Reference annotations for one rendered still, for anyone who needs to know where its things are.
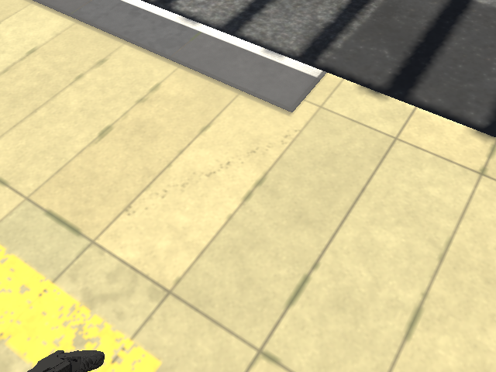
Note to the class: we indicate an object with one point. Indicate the robot left hand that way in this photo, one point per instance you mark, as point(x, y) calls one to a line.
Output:
point(77, 361)

